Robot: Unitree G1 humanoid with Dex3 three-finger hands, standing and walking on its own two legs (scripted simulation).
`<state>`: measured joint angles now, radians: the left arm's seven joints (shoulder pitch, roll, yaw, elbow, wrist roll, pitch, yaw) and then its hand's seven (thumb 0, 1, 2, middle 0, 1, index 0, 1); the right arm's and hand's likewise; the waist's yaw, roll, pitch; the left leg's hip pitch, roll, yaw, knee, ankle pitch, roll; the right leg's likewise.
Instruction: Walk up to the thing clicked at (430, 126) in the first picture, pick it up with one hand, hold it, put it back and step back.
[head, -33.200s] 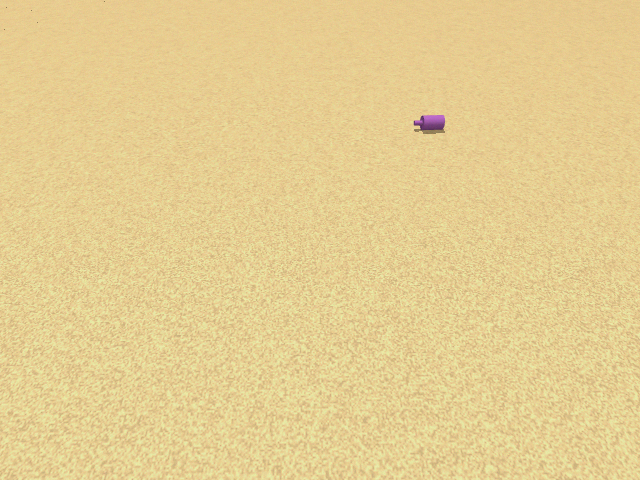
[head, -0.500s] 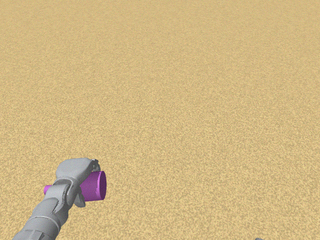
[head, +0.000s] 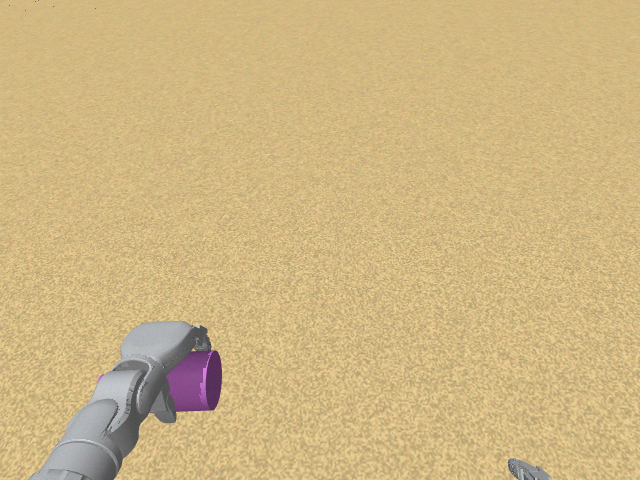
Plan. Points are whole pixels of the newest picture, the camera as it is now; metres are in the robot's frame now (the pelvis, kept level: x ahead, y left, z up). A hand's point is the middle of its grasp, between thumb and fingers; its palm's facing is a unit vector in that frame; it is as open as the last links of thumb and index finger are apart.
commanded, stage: hold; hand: left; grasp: from above
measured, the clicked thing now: (158, 381) +0.30 +0.25 -0.09
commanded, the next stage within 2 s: crouch in 1.30 s
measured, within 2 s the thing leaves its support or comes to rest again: neither
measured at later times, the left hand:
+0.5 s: hand (167, 393) +0.26 +0.21 -0.03, palm faces -0.46 -0.04 -0.89, open 10.6 cm
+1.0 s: hand (170, 383) +0.27 +0.21 -0.02, palm faces -0.46 -0.05 -0.89, open 10.6 cm
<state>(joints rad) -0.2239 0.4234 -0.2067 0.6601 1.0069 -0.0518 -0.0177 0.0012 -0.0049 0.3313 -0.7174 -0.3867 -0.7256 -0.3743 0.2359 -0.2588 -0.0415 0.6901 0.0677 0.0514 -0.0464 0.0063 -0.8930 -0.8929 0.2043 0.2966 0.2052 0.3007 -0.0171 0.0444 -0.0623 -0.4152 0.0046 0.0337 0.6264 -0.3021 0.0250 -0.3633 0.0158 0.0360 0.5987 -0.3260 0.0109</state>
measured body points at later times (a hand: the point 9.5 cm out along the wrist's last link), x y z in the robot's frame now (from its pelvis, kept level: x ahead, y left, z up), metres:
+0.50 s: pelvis -0.02 -0.01 +0.01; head -0.02 -0.03 +0.46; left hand +0.28 +0.21 +0.02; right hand +0.11 -0.27 -0.11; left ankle +0.01 +0.10 -0.73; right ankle -0.01 -0.13 -0.73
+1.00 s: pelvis -0.02 -0.01 +0.01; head -0.01 -0.03 +0.46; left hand +0.29 +0.21 +0.03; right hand +0.14 -0.26 -0.10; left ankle +0.01 +0.10 -0.73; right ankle -0.01 -0.13 -0.73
